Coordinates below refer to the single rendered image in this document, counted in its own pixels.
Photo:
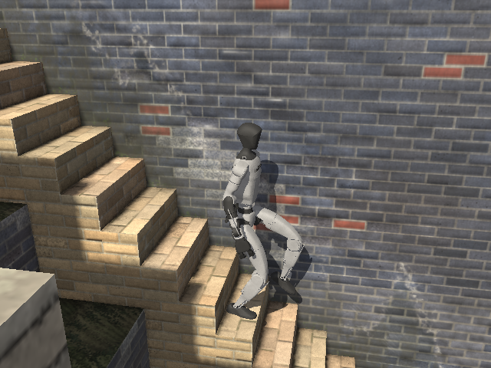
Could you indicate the right robot shin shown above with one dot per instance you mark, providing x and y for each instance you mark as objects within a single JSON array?
[{"x": 251, "y": 289}]

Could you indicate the left robot hand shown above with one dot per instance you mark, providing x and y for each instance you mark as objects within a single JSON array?
[{"x": 237, "y": 206}]

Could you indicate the robot left foot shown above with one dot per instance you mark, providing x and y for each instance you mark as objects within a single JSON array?
[{"x": 286, "y": 285}]

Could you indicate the right robot upper arm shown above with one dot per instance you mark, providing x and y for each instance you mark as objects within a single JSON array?
[{"x": 239, "y": 172}]

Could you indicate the right robot hand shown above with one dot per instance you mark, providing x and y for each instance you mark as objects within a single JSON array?
[{"x": 242, "y": 245}]

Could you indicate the right robot forearm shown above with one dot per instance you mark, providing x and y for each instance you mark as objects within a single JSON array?
[{"x": 228, "y": 204}]

